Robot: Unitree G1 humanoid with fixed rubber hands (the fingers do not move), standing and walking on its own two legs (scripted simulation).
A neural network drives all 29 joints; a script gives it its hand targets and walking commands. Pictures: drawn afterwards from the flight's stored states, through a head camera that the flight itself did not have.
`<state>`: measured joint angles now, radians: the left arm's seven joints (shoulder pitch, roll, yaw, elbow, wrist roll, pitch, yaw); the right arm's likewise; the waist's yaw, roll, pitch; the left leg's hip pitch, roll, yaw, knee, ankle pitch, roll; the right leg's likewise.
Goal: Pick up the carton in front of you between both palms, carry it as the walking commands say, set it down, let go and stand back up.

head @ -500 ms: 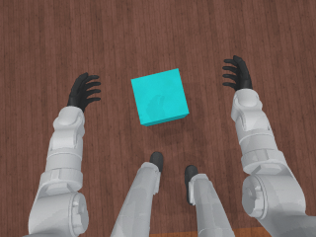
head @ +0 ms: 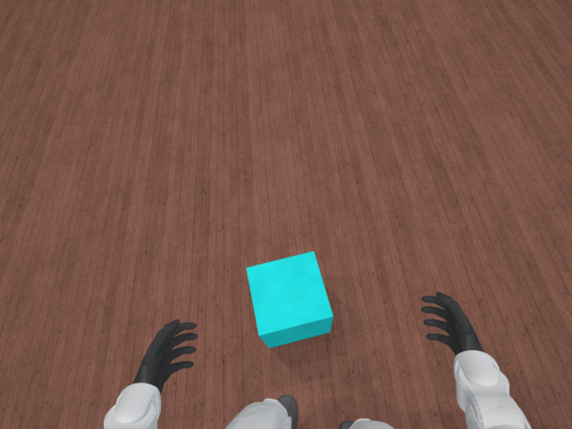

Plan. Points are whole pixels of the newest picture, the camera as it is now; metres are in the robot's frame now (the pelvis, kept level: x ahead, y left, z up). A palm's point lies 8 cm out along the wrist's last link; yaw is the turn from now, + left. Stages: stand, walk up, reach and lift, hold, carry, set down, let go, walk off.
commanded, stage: let go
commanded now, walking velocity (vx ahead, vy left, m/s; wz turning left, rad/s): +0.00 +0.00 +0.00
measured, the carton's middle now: (290, 302) +0.42 +0.09 -0.64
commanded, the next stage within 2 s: stand in 0.64 s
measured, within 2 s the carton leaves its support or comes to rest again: neither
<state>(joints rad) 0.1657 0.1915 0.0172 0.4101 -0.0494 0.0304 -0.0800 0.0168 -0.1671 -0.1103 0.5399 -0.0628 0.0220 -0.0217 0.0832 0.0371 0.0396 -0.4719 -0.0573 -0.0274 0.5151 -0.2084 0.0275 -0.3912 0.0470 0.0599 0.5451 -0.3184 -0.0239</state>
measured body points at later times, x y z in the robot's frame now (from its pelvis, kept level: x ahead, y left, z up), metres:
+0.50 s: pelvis +0.02 -0.03 +0.00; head +0.03 -0.03 +0.45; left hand +0.19 +0.21 -0.07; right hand +0.18 -0.26 -0.07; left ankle +0.02 +0.10 -0.73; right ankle -0.04 -0.11 -0.73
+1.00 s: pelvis +0.03 +0.01 +0.00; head +0.04 +0.04 +0.45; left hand +0.17 +0.30 -0.10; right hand +0.17 -0.29 -0.07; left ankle +0.02 +0.10 -0.73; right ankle -0.04 -0.11 -0.73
